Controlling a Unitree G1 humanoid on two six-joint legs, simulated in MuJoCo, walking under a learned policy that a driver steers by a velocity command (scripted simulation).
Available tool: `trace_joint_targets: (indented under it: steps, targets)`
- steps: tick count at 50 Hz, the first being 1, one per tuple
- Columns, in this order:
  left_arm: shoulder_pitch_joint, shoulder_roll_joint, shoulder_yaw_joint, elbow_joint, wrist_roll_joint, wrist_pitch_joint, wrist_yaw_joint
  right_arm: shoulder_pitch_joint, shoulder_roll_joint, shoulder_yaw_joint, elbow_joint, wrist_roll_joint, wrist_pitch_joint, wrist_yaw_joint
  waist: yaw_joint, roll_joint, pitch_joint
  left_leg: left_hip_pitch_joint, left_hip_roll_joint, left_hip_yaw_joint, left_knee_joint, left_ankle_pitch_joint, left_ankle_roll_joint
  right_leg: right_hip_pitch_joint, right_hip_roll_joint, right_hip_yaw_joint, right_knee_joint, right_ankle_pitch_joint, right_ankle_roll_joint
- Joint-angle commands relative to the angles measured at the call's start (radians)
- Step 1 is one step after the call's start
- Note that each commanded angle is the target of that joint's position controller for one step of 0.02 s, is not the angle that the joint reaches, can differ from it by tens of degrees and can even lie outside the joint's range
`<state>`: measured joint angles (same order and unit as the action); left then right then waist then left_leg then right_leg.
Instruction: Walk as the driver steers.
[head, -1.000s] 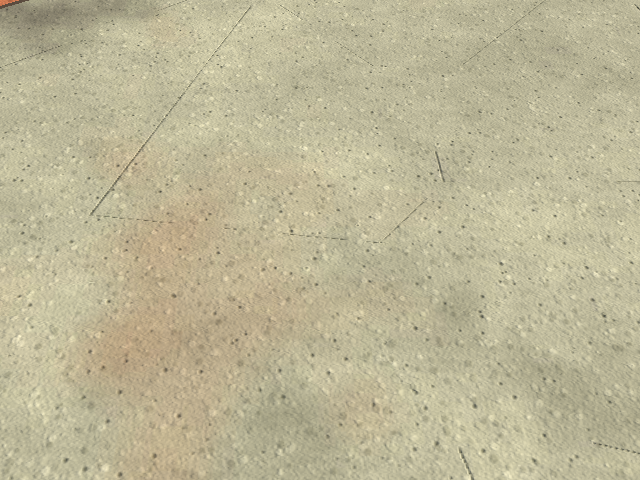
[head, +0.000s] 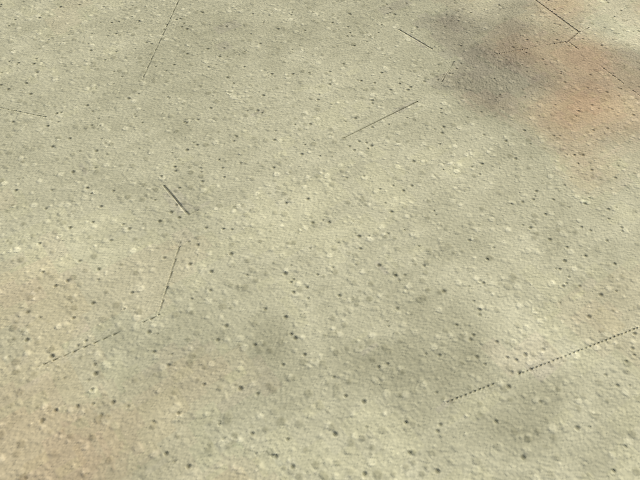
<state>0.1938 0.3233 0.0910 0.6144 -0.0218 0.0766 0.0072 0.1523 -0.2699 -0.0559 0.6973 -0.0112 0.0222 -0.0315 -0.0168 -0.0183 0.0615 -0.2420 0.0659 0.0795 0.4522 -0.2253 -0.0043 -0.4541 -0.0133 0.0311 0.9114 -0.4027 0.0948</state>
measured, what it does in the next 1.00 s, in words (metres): walks ahead, turning right: right foot, then left foot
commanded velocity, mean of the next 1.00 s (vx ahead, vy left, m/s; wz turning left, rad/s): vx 0.35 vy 0.00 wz -0.60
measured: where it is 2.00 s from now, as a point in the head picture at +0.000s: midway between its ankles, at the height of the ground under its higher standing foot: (529, 298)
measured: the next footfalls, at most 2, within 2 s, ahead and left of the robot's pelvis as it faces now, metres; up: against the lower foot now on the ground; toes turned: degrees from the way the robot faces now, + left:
right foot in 0.12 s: +0.03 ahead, -0.14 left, +0.00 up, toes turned -6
left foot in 0.58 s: +0.31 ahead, +0.03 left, +0.00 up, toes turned -24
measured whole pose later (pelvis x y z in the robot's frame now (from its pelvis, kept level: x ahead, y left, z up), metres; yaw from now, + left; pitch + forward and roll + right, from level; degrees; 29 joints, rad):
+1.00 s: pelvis +0.34 -0.13 -0.01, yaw -35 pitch +2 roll +2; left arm 0.10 0.29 0.05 0.60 -0.02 -0.02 -0.05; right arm 0.35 -0.31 -0.07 0.84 0.02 -0.07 0.00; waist -0.10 -0.03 0.06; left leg 0.11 0.00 0.21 0.23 -0.36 -0.03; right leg -0.66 -0.08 0.00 0.68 -0.03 -0.03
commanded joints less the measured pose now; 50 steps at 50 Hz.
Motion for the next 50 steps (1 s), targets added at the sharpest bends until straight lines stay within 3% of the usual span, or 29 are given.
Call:
trace_joint_targets:
  steps: [1,3,4,5,6,7,8,9,10,12,15,20,23,25,27,28,29,30,31,32,33,34,36,38,41,46,48,50]
  targets:
    - [-0.059,0.072,0.012,-0.105,0.0,-0.015,-0.012,-0.005,-0.22,-0.067,-0.05,0.013,-0.007,0.005,-0.032,0.226,-0.134,0.163,0.238,-0.142,-0.098,0.391,0.214,0.021,0.002,-0.069,-0.144,0.002,-0.019]
    - [-0.032,0.076,0.018,-0.099,-0.001,-0.01,-0.02,-0.015,-0.227,-0.071,-0.043,0.03,-0.01,0.01,-0.01,0.221,-0.133,0.155,0.248,-0.126,-0.061,0.383,0.193,0.089,0.008,-0.086,-0.278,0.066,-0.054]
    - [0.006,0.072,0.021,-0.085,-0.002,-0.009,-0.023,-0.017,-0.227,-0.073,-0.038,0.042,-0.01,0.01,0.012,0.204,-0.145,0.121,0.241,-0.102,-0.038,0.275,0.166,0.166,0.026,-0.114,-0.383,0.141,-0.084]
    - [0.054,0.085,0.031,-0.062,-0.004,-0.009,-0.02,0.005,-0.2,-0.067,-0.025,0.046,-0.013,0.011,0.028,0.17,-0.155,0.034,0.216,-0.066,0.015,0.111,0.122,0.29,0.05,-0.112,-0.453,0.169,-0.121]
    - [0.14,0.125,0.049,-0.037,-0.012,-0.013,-0.013,0.028,-0.14,-0.051,-0.014,0.029,-0.016,0.018,0.054,0.034,-0.166,-0.149,0.156,0.016,0.184,-0.115,0.053,0.474,-0.013,0.016,-0.508,0.179,-0.173]
    - [0.209,0.265,0.079,-0.043,-0.013,-0.025,-0.001,-0.034,-0.06,-0.02,-0.092,-0.018,-0.024,0.024,0.058,-0.287,-0.154,-0.507,-0.011,0.094,0.539,-0.448,-0.042,0.595,-0.293,0.484,-0.57,0.071,-0.346]
    - [0.227,0.236,0.064,-0.054,0.021,-0.064,-0.015,-0.138,-0.118,-0.038,-0.118,0.005,-0.048,0.021,0.138,-0.204,-0.155,-0.603,-0.047,-0.116,0.67,-0.431,-0.031,0.515,-0.356,0.663,-0.679,-0.106,-0.459]
    - [0.185,0.182,0.043,-0.045,0.027,-0.09,-0.016,-0.156,-0.163,-0.053,-0.126,0.033,-0.062,0.027,0.106,-0.167,-0.079,-0.635,-0.01,-0.15,0.682,-0.33,-0.004,0.481,-0.329,0.602,-0.718,-0.235,-0.425]
    - [0.139,0.146,0.03,-0.042,0.016,-0.104,-0.012,-0.134,-0.185,-0.063,-0.107,0.034,-0.072,0.03,0.076,-0.15,-0.03,-0.624,0.009,-0.149,0.652,-0.231,0.009,0.442,-0.286,0.531,-0.725,-0.25,-0.379]
    - [0.09,0.118,0.011,-0.047,0.009,-0.106,0.003,-0.103,-0.18,-0.067,-0.079,0.006,-0.088,0.031,0.045,-0.139,-0.02,-0.561,0.018,-0.15,0.573,-0.081,-0.006,0.403,-0.216,0.43,-0.736,-0.137,-0.333]
    - [0.112,0.118,0.008,-0.036,0.022,-0.117,0.017,-0.103,-0.141,-0.057,-0.059,0.008,-0.108,0.042,0.041,-0.105,-0.038,-0.492,-0.02,-0.124,0.45,0.086,-0.032,0.387,-0.166,0.343,-0.74,0.051,-0.319]
    - [0.168,0.153,0.022,0.006,0.003,-0.121,0.023,-0.191,-0.104,-0.037,-0.076,0.02,-0.118,0.053,0.078,-0.115,-0.009,-0.365,-0.064,-0.132,0.178,0.175,-0.068,0.311,-0.137,0.305,-0.715,0.117,-0.307]
    - [0.195,0.157,0.024,0.027,-0.008,-0.116,0.021,-0.23,-0.111,-0.033,-0.094,0.029,-0.129,0.063,0.091,-0.105,0.005,-0.3,-0.072,-0.142,0.095,0.158,-0.061,0.289,-0.15,0.352,-0.682,0.1,-0.309]
    - [0.19,0.154,0.024,0.032,-0.007,-0.113,0.018,-0.211,-0.132,-0.039,-0.096,0.033,-0.138,0.067,0.077,-0.118,-0.003,-0.229,-0.077,-0.151,0.062,0.132,-0.045,0.29,-0.157,0.396,-0.652,0.121,-0.3]
    - [0.173,0.144,0.023,0.031,-0.007,-0.108,0.015,-0.141,-0.155,-0.05,-0.083,0.034,-0.148,0.065,0.036,-0.143,-0.025,-0.123,-0.082,-0.139,0.023,0.096,-0.016,0.294,-0.151,0.425,-0.596,0.182,-0.281]
    - [0.166,0.118,0.015,0.028,-0.006,-0.106,0.015,-0.064,-0.17,-0.061,-0.063,0.029,-0.152,0.058,-0.003,-0.138,-0.058,-0.002,-0.081,-0.127,-0.02,0.104,0.008,0.271,-0.115,0.411,-0.53,0.229,-0.258]
    - [0.156,0.071,-0.001,0.019,0.005,-0.108,0.012,0.051,-0.204,-0.075,-0.048,0.019,-0.156,0.049,-0.06,-0.1,-0.15,0.199,-0.003,-0.192,-0.02,0.081,0.054,0.198,-0.057,0.357,-0.352,0.243,-0.22]
    - [0.194,0.003,-0.022,-0.016,0.0,-0.113,0.014,0.19,-0.292,-0.093,-0.03,-0.006,-0.153,0.04,-0.084,0.132,-0.305,0.531,0.214,-0.503,-0.061,-0.108,0.162,-0.071,0.067,0.209,-0.01,0.066,-0.146]
    - [0.231,0.037,-0.021,-0.034,-0.02,-0.121,0.02,0.237,-0.279,-0.092,-0.003,-0.002,-0.144,0.054,-0.061,0.341,-0.328,0.581,0.343,-0.843,-0.181,-0.353,0.241,-0.267,0.086,0.169,0.224,-0.201,-0.118]
    - [0.203,0.12,0.001,-0.01,-0.028,-0.121,0.019,0.177,-0.197,-0.067,-0.016,0.012,-0.138,0.053,-0.057,0.232,-0.193,0.475,0.326,-0.766,-0.205,-0.43,0.219,-0.339,0.019,0.177,0.323,-0.125,-0.112]
    - [0.142,0.135,0.005,-0.01,-0.018,-0.117,0.016,0.136,-0.157,-0.056,-0.024,0.014,-0.129,0.047,-0.054,0.166,-0.107,0.376,0.287,-0.617,-0.203,-0.325,0.19,-0.34,-0.017,0.139,0.342,-0.048,-0.111]
    - [0.115,0.121,0.005,-0.01,-0.008,-0.116,0.013,0.101,-0.131,-0.046,-0.022,0.009,-0.124,0.042,-0.039,0.123,-0.06,0.292,0.245,-0.509,-0.222,-0.207,0.177,-0.319,-0.042,0.123,0.316,0.016,-0.109]
    - [0.094,0.086,0.004,-0.015,-0.008,-0.11,0.002,0.072,-0.106,-0.036,-0.013,0.0,-0.125,0.034,-0.014,0.14,-0.023,0.188,0.196,-0.356,-0.264,-0.044,0.161,-0.261,-0.083,0.107,0.271,0.091,-0.107]
    - [0.076,0.047,-0.006,-0.025,-0.009,-0.101,-0.005,0.076,-0.112,-0.038,0.002,0.005,-0.134,0.033,-0.009,0.134,-0.012,0.156,0.19,-0.267,-0.294,0.057,0.175,-0.27,-0.094,0.084,0.247,0.129,-0.099]
    - [0.025,0.028,-0.015,-0.048,0.0,-0.1,-0.012,0.085,-0.144,-0.047,0.025,0.005,-0.137,0.032,-0.01,0.099,-0.001,0.165,0.195,-0.162,-0.315,0.197,0.193,-0.307,-0.1,0.072,0.134,0.225,-0.08]
    - [-0.125,0.0,-0.033,-0.081,0.001,-0.118,-0.047,0.113,-0.185,-0.051,0.055,0.018,-0.121,0.025,-0.057,0.071,0.029,0.184,0.17,0.011,-0.317,0.291,0.154,-0.214,-0.079,-0.023,-0.166,0.426,-0.099]
    - [-0.168,0.005,-0.032,-0.1,-0.004,-0.118,-0.06,0.142,-0.207,-0.056,0.072,0.029,-0.112,0.025,-0.061,0.071,0.041,0.236,0.191,0.039,-0.303,0.344,0.142,-0.194,-0.068,-0.046,-0.234,0.411,-0.123]
    - [-0.165,0.033,-0.019,-0.112,-0.001,-0.116,-0.067,0.147,-0.234,-0.063,0.078,0.039,-0.098,0.024,-0.034,0.084,0.018,0.298,0.203,0.076,-0.223,0.6,0.125,-0.134,-0.025,-0.086,-0.274,0.333,-0.161]
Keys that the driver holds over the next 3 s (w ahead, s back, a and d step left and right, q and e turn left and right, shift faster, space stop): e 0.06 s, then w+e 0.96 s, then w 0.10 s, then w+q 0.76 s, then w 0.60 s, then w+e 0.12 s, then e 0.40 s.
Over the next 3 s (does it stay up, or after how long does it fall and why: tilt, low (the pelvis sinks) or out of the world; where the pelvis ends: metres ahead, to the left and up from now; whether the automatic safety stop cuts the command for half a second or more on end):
stays up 1.30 -0.60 0.00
